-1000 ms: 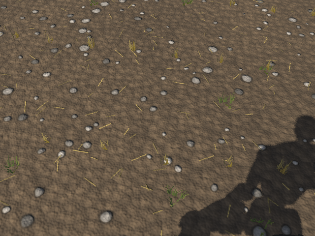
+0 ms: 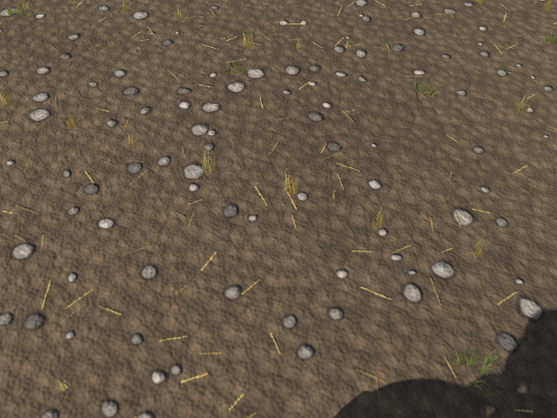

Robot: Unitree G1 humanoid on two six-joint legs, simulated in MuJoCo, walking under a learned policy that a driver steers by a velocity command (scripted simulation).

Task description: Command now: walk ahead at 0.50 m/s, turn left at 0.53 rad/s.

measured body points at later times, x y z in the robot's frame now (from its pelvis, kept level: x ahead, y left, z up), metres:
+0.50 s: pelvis +0.28 +0.07 +0.01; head +0.30 +0.10 +0.45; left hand +0.43 +0.37 -0.08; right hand +0.40 -0.20 -0.10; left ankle +0.20 +0.12 -0.74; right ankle +0.51 -0.06 -0.68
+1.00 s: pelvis +0.45 +0.09 +0.00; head +0.49 +0.10 +0.44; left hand +0.51 +0.39 -0.12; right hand +0.66 -0.15 -0.10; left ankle +0.48 +0.25 -0.72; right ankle +0.54 +0.00 -0.74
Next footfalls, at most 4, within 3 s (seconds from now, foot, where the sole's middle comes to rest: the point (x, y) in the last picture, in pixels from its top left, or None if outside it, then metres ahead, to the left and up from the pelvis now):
0.12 left None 0.24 0.13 -0.78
0.62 right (296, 380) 0.58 0.02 -0.78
1.06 left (202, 395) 0.53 0.24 -0.78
1.48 right None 0.49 -0.03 -0.78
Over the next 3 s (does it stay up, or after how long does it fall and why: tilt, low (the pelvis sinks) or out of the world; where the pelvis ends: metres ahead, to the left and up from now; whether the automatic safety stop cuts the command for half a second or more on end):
stays up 0.59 0.09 0.00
